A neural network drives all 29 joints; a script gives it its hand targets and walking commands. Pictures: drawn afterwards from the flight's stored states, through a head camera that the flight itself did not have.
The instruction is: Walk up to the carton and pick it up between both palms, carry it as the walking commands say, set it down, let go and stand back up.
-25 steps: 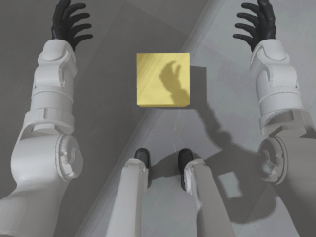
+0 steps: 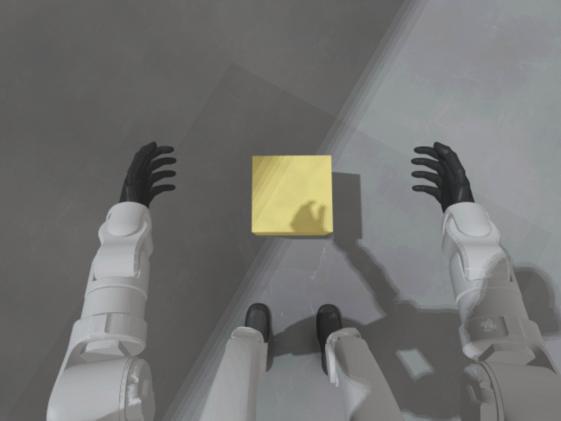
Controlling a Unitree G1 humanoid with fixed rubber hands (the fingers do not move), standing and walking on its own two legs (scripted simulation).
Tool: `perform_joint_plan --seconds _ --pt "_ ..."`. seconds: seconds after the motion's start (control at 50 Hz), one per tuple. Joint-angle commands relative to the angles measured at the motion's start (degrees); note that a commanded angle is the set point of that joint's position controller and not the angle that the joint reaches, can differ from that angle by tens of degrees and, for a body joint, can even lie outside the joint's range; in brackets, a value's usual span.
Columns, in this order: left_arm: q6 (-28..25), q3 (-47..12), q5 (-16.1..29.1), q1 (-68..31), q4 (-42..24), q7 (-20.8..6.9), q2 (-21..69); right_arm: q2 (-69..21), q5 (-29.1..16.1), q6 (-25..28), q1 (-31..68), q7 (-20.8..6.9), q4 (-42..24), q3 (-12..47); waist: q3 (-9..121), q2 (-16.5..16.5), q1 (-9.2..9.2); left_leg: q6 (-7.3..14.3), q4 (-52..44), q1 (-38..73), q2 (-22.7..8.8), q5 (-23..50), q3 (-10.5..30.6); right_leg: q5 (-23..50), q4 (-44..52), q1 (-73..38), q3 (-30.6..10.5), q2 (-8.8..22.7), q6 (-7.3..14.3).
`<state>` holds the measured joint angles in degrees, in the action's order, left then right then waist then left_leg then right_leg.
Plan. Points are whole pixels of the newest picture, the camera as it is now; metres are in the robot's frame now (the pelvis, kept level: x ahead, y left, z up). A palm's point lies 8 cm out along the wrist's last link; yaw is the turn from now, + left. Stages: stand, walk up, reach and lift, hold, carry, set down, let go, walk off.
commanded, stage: let go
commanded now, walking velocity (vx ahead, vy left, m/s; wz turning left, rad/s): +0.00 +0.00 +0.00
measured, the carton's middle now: (291, 198) +0.48 +0.00 -0.62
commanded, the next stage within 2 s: stand in 1.00 s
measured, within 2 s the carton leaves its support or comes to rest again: neither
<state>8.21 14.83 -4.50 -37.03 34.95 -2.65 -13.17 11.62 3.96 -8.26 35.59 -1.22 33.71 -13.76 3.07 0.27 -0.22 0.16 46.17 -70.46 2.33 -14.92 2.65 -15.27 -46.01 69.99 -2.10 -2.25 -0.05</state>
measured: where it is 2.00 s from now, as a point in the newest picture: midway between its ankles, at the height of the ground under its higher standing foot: (293, 351)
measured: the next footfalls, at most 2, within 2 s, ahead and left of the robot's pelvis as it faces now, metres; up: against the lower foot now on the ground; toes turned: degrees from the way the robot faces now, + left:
none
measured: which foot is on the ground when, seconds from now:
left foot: down 0.00-1.00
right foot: down 0.00-1.00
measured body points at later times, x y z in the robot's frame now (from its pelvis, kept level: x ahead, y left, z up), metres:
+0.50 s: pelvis +0.04 +0.00 +0.06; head +0.11 +0.00 +0.51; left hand +0.24 +0.23 -0.02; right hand +0.24 -0.23 -0.02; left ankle +0.03 +0.11 -0.68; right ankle +0.03 -0.11 -0.68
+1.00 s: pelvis +0.05 +0.00 +0.06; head +0.05 +0.00 +0.51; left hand +0.22 +0.23 -0.01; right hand +0.22 -0.24 -0.01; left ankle +0.03 +0.11 -0.68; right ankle +0.03 -0.11 -0.68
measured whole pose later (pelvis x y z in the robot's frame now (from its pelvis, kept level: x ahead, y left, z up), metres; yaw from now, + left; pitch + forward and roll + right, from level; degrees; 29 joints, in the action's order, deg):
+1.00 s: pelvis +0.05 +0.00 +0.06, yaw +0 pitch -5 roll +0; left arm 8.3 1.9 -0.9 12.7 24.5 -3.8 -12.5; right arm 12.2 0.8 -9.0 -12.3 -3.4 24.3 -1.8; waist -5.5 0.2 0.1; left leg 0.5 26.0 -4.5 1.6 -16.3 2.6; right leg -16.6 -26.0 4.2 -2.5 -1.8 0.8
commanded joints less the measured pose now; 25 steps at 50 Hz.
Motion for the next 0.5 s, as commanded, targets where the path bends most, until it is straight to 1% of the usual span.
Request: perform_joint_plan --seconds 0.0,0.06,0.14,0.26,0.34,0.42,0.48 --pt "-2.4 -0.8 1.3 -0.2 -7.2 -0.7 -5.3 4.9 -1.1 2.2 0.5 -0.9 -6.9 0.9 50.8 -0.2 -0.29 -1.4 -1.8 36.0 -0.5 30.7 -0.1 28.2 2.1 -32.0 0.7 0.0 -1.4" --pt "-4.0 -1.3 1.5 6.6 -5.5 -1.2 -4.7 4.0 -1.6 3.6 -6.5 -1.3 -5.0 1.9 42.3 -0.2 -0.49 -1.4 -5.4 34.7 -0.7 25.0 -0.5 24.5 5.2 -35.6 0.1 0.6 -1.3" --pt "-5.9 -2.7 1.9 15.8 -4.3 -1.4 -4.0 4.3 -1.8 5.8 -15.6 -1.5 -4.0 2.9 33.5 -0.1 -0.05 -1.7 -9.2 36.9 -0.9 19.1 -0.5 19.9 9.0 -40.4 -0.2 1.0 -1.3" --pt "-8.2 -5.9 3.1 27.7 -7.4 -0.8 -3.6 3.8 -3.1 8.2 -27.9 -1.4 -7.4 5.5 23.8 -0.6 0.36 -1.5 -14.0 45.1 -0.8 13.2 -0.7 15.2 13.9 -48.6 0.1 1.2 -1.2" --pt "-8.9 -7.8 3.8 35.5 -10.7 -0.5 -3.7 4.0 -3.8 9.0 -34.9 -1.3 -9.9 7.5 17.4 -0.4 0.42 -1.4 -17.6 51.6 -0.6 12.5 -0.7 14.4 17.6 -54.2 0.4 1.0 -1.3" --pt "-8.9 -8.9 4.0 43.2 -13.0 -0.4 -3.9 4.4 -4.0 9.2 -41.9 -1.5 -11.5 8.6 10.9 -0.8 0.05 -1.4 -21.0 57.3 -0.2 14.3 -0.3 15.7 21.1 -59.0 0.8 0.5 -1.2" --pt "-8.1 -9.9 4.3 46.3 -14.0 -0.8 -4.0 4.6 -4.2 8.5 -45.2 -1.7 -12.7 9.3 5.6 -0.9 0.2 -1.2 -22.8 59.8 0.0 14.3 -0.1 15.4 23.3 -61.7 0.9 0.4 -1.0"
